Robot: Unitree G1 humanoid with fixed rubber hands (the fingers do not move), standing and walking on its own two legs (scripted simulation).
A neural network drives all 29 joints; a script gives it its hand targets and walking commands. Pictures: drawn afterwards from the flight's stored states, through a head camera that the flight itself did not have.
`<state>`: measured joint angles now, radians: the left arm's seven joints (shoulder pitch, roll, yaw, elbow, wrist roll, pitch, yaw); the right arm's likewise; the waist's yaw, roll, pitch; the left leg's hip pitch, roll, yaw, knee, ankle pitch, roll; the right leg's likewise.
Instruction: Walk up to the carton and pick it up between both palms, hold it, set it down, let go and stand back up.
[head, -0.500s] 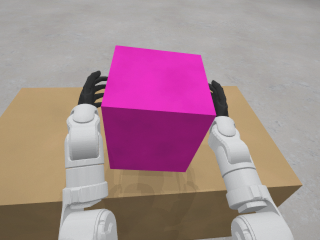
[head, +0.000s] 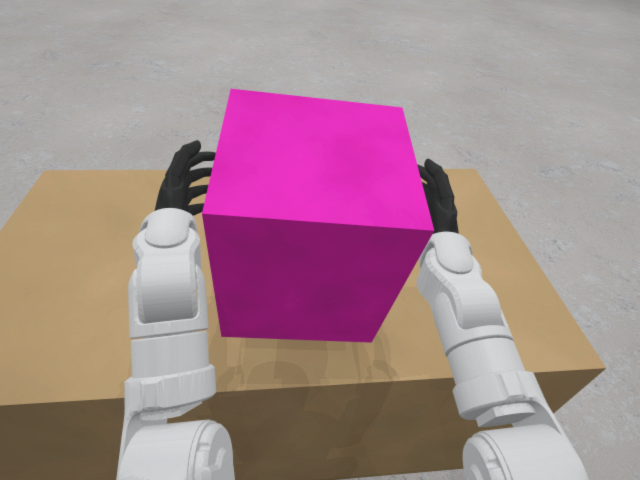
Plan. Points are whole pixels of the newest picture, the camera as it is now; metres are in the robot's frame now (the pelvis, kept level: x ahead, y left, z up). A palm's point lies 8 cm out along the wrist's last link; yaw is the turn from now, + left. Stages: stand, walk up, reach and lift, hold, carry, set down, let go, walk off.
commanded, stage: hold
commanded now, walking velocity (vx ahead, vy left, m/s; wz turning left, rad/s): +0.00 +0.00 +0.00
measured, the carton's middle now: (307, 227) +0.40 +0.01 +0.13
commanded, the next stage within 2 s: none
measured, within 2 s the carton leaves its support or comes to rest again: neither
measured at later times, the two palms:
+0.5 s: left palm (179, 210) +0.36 +0.16 +0.19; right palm (439, 226) +0.36 -0.14 +0.17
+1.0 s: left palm (184, 209) +0.36 +0.15 +0.19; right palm (443, 226) +0.36 -0.15 +0.17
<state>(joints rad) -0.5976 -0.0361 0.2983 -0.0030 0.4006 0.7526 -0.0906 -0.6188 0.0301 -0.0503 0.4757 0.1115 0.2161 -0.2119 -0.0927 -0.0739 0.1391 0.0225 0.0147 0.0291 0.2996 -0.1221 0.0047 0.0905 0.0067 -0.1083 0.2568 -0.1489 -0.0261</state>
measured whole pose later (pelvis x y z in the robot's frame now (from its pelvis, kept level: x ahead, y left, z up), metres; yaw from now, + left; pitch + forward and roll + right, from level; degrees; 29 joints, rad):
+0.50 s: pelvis +0.00 +0.00 +0.00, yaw +0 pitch -12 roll +0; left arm -0.59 -0.04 0.31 -0.01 0.41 0.76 -0.10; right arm -0.61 0.02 -0.03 0.47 0.12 0.22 -0.22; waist -0.10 -0.08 0.14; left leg 0.05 0.02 0.03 0.30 -0.13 0.00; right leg 0.11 0.01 -0.11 0.26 -0.16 -0.03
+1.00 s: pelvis +0.00 +0.00 +0.00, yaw +0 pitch -12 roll +0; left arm -0.60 -0.05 0.30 -0.01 0.42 0.76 -0.09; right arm -0.62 0.02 -0.04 0.48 0.12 0.22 -0.21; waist -0.10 -0.08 0.15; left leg 0.04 0.02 0.04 0.30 -0.13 0.00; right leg 0.11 0.01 -0.10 0.25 -0.15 -0.03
